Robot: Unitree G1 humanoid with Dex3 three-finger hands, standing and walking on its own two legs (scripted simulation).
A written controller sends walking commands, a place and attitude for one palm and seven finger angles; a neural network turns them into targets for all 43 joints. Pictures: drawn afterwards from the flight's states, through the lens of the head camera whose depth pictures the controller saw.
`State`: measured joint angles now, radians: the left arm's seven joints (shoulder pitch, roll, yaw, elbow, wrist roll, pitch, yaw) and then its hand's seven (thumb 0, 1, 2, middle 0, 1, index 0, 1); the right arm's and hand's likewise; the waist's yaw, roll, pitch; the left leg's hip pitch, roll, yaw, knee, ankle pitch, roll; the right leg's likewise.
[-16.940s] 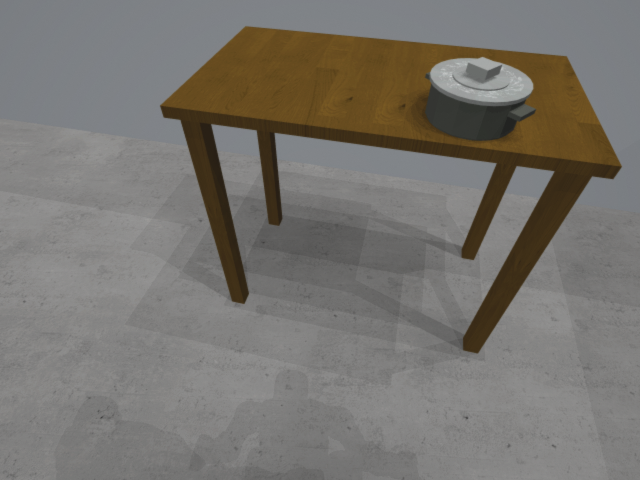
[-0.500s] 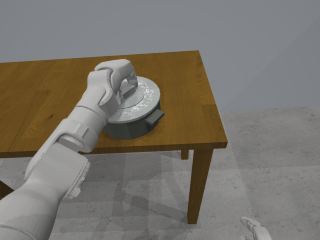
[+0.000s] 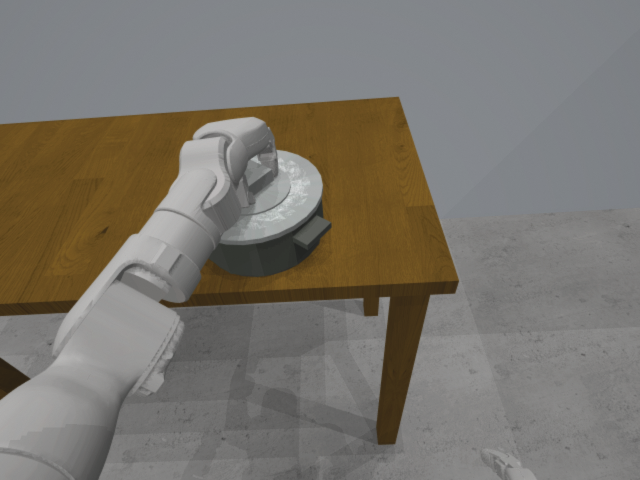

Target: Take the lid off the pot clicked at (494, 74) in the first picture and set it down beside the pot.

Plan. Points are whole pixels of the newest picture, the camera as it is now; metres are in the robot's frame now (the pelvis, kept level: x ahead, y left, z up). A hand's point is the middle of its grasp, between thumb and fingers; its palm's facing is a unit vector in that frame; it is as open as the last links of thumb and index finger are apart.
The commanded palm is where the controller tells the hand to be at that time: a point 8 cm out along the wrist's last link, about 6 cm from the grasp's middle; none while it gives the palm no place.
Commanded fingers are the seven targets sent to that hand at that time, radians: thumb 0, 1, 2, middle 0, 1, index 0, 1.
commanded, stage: close the fingers and squeeze the knob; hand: left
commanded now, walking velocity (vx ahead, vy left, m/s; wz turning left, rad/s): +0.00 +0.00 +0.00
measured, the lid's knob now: (249, 177) +0.48 +0.10 +0.15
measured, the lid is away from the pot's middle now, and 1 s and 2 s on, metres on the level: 0.00 0.00 0.00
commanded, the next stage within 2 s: lift the lid straight up in 0.90 s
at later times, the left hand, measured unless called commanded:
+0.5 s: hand (242, 181) +0.44 +0.10 +0.17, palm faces -0.31 -0.07 -0.95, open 8.5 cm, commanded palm +0.43 +0.11 +0.23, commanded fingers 0.00 0.30 1.02 -0.72 -0.93 -0.71 -0.92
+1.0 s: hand (242, 180) +0.45 +0.10 +0.17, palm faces -0.31 -0.06 -0.95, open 8.5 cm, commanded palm +0.43 +0.11 +0.23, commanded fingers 0.00 0.48 1.13 -0.84 -0.97 -0.82 -0.98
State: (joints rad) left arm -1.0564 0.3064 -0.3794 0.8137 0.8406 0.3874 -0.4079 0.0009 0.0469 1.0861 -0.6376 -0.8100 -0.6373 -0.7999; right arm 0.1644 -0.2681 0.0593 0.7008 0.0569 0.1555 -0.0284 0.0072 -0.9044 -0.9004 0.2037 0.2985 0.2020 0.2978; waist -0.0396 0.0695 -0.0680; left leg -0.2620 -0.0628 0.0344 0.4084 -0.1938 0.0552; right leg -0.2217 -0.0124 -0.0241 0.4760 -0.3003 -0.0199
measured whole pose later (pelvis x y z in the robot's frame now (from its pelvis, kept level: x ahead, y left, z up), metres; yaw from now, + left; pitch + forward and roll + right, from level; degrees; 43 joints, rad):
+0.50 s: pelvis +0.00 +0.00 +0.00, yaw +0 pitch +3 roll +1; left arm -1.08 0.30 -0.38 0.85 0.84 0.38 -0.42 0.00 0.10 0.93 -0.62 -0.88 -0.62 -0.86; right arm 0.18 -0.27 0.05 0.70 0.05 0.15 -0.03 0.01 -0.90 -0.90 0.20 0.30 0.20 0.30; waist -0.04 0.07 -0.07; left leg -0.26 -0.06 0.03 0.41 -0.19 0.06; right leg -0.22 -0.01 -0.02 0.47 -0.30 -0.02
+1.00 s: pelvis +0.00 +0.00 +0.00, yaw +0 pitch +3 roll +1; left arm -1.09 0.30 -0.39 0.86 0.85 0.38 -0.42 0.00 0.07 0.95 -0.64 -0.88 -0.63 -0.87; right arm 0.17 -0.27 0.05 0.71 0.05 0.15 -0.03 0.01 -0.90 -0.90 0.20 0.30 0.20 0.30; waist -0.04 0.07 -0.07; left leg -0.26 -0.06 0.03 0.40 -0.19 0.05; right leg -0.22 -0.01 -0.03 0.47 -0.30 -0.02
